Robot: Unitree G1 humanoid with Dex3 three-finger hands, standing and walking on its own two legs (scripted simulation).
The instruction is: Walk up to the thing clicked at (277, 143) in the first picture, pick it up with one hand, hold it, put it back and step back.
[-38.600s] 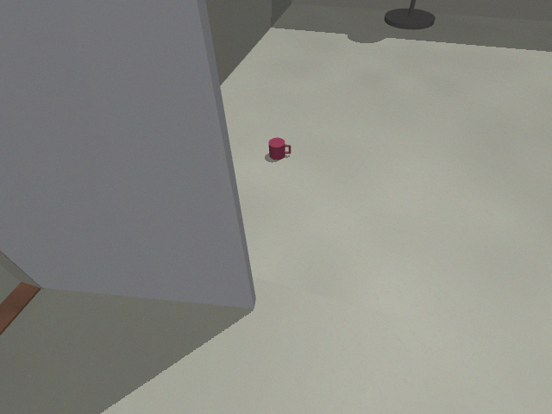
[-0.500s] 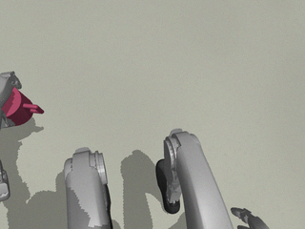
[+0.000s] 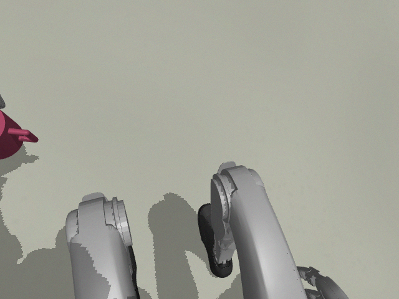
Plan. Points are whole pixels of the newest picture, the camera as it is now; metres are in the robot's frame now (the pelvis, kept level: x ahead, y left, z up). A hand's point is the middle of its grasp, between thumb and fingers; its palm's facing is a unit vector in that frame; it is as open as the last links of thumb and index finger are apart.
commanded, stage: lower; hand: left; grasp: from above
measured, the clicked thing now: out of the picture +0.46 +0.33 -0.22
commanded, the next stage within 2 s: rest in 0.26 s
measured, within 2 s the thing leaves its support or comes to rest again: neither
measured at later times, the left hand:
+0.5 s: hand out of the picture +0.46 +0.34 -0.24, palm faces -0.45 -0.11 -0.88, open 11.5 cm
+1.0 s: hand (1, 140) +0.46 +0.34 -0.27, palm faces -0.48 -0.11 -0.87, open 11.5 cm
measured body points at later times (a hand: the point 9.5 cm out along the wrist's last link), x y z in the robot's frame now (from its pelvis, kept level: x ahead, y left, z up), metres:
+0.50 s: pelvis +0.00 +0.00 -0.03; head +0.27 +0.10 +0.31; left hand +0.48 +0.34 -0.19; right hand +0.04 -0.28 -0.11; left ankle +0.07 +0.12 -0.32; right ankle +0.11 -0.14 -0.32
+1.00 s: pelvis +0.00 +0.01 -0.04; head +0.28 +0.11 +0.29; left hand +0.48 +0.35 -0.21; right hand +0.04 -0.27 -0.11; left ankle +0.07 +0.12 -0.32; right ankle +0.11 -0.14 -0.32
